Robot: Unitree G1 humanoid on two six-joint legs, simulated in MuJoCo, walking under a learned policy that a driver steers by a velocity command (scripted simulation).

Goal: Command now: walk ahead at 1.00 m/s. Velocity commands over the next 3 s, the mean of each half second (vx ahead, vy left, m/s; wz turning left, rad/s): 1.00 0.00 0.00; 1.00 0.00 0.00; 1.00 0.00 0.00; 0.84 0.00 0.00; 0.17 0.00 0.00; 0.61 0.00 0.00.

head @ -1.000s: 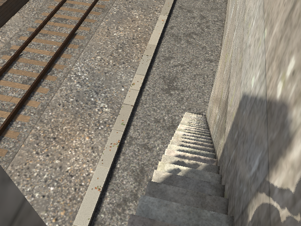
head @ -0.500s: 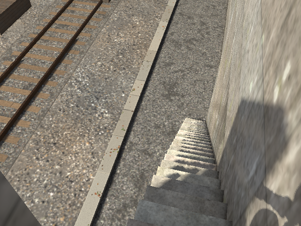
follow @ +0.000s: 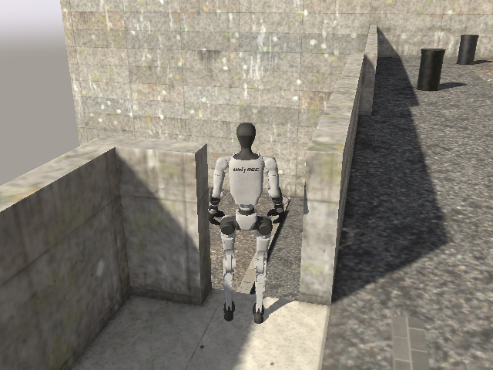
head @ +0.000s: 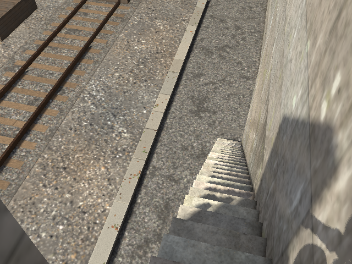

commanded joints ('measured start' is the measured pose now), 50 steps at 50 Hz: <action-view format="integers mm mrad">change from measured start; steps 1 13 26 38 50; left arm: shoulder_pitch -31 -25 -20 -26 -23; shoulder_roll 84 84 70 79 82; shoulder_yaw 21 24 21 22 25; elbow -76 -87 -97 -106 -108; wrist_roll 0 -3 -1 0 -3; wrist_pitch -15 -21 -22 -18 -23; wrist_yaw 1 1 -2 -1 -1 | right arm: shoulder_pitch -51 -57 -56 -57 -62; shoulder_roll -78 -61 -74 -62 -49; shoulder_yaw -18 -15 -21 -15 -12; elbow -84 -102 -115 -123 -129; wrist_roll -1 -1 0 -1 -2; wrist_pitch -15 -14 -14 -18 -17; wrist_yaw -1 3 5 3 5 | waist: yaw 1 0 -1 1 1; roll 12 41 37 21 58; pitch -69 -84 -91 -83 -93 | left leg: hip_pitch -17 -15 -15 -25 -24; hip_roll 34 31 27 30 28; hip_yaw -42 -42 -41 -44 -48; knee -56 -53 -41 -44 -46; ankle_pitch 244 236 247 249 242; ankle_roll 50 47 49 46 45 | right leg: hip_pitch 24 29 27 27 30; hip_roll -72 -74 -73 -74 -75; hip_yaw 66 68 65 66 66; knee -37 -34 -24 -29 -27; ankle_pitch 464 468 504 478 465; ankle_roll -1 -2 4 3 -1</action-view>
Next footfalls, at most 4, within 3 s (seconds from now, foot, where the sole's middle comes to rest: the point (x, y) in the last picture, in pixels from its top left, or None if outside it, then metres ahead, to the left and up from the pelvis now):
none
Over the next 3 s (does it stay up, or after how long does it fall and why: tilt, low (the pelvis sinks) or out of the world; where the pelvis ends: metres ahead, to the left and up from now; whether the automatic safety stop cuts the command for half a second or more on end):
stays up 0.04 0.00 0.00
